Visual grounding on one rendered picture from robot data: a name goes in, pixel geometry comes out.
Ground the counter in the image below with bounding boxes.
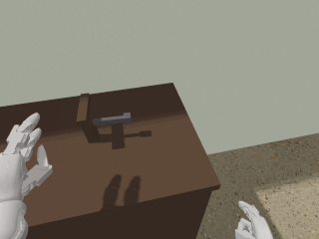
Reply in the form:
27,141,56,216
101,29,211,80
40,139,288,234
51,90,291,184
0,83,221,239

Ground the robot right hand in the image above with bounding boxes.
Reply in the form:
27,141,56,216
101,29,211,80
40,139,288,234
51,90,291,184
234,200,274,239

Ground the robot left hand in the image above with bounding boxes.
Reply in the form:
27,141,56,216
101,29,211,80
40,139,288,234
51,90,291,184
0,113,53,202

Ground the tap lever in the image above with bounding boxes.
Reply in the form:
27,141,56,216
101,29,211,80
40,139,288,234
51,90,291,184
93,113,132,125

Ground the robot left forearm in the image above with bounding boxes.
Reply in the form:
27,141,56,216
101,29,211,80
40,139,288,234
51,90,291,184
0,200,29,239

